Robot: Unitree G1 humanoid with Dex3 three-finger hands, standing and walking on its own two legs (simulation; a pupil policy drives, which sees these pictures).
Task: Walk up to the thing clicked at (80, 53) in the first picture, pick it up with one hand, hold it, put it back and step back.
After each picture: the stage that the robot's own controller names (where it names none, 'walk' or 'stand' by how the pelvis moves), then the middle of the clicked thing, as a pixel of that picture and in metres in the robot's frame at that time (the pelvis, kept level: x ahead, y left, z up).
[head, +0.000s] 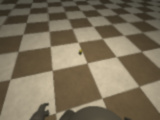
stand; (80, 52) +1.27 +0.18 -0.72
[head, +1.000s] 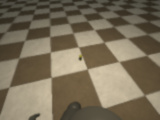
walk; (80, 57) +1.15 +0.26 -0.72
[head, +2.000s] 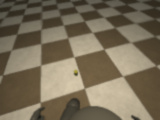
walk; (76, 73) +0.71 +0.26 -0.72
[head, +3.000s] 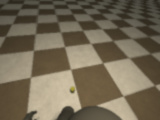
walk; (72, 90) +0.48 +0.16 -0.70
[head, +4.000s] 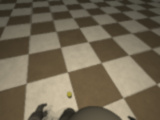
stand; (69, 95) +0.36 +0.21 -0.71
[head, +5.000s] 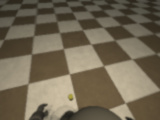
stand; (70, 97) +0.34 +0.19 -0.72
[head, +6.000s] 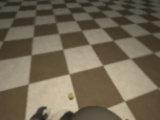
stand; (70, 96) +0.37 +0.19 -0.73
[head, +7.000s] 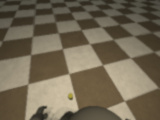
stand; (70, 96) +0.36 +0.19 -0.73
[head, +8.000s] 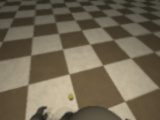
stand; (71, 97) +0.35 +0.19 -0.73
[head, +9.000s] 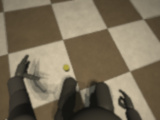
go down; (66, 68) +0.41 +0.21 -0.47
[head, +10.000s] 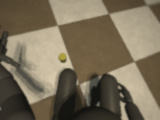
go down; (62, 58) +0.44 +0.23 -0.32
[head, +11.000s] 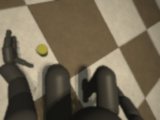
close in; (43, 51) +0.42 +0.26 -0.24
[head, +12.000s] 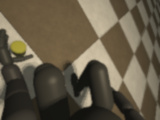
close; (19, 49) +0.42 +0.29 -0.22
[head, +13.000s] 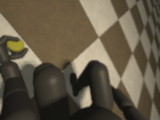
lift; (17, 47) +0.41 +0.29 -0.22
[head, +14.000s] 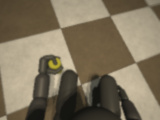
lift; (56, 66) +0.32 +0.23 -0.07
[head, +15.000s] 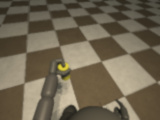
hold; (64, 71) +0.32 +0.17 +0.03
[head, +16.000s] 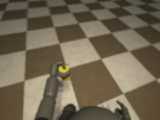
hold; (65, 73) +0.32 +0.17 -0.01
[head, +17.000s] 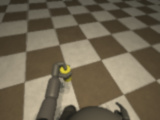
crouch; (66, 74) +0.32 +0.16 -0.01
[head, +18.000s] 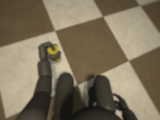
crouch; (54, 53) +0.43 +0.23 -0.11
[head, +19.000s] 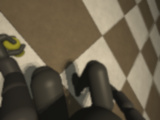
lower; (15, 48) +0.43 +0.30 -0.23
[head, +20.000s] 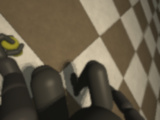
lower; (13, 47) +0.42 +0.30 -0.23
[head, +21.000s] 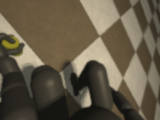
lower; (14, 47) +0.43 +0.30 -0.23
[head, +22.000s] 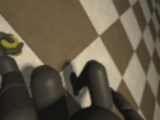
lower; (13, 46) +0.43 +0.30 -0.23
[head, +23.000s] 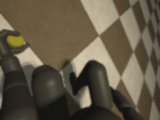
draw back; (15, 45) +0.43 +0.29 -0.23
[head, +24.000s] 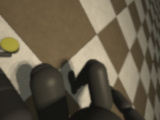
rise; (11, 46) +0.41 +0.30 -0.23
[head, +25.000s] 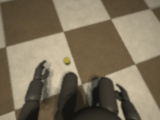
walk; (67, 61) +0.45 +0.22 -0.41
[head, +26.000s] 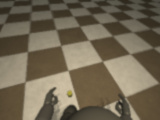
stand; (69, 94) +0.38 +0.19 -0.66
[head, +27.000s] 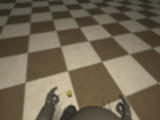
stand; (69, 93) +0.39 +0.20 -0.67
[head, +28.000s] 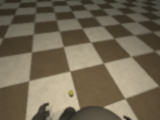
stand; (71, 93) +0.39 +0.19 -0.70
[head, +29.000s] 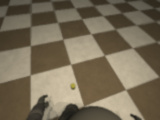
walk; (73, 86) +0.41 +0.16 -0.70
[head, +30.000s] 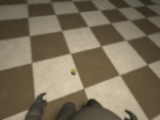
walk; (73, 72) +0.61 +0.15 -0.71
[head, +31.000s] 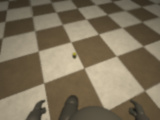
walk; (74, 55) +0.94 +0.28 -0.69
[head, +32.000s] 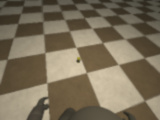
stand; (78, 60) +1.01 +0.18 -0.72
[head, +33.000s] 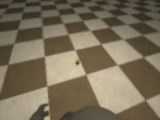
stand; (77, 62) +1.00 +0.21 -0.73
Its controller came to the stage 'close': yes
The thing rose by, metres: 0.70
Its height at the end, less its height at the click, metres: +0.00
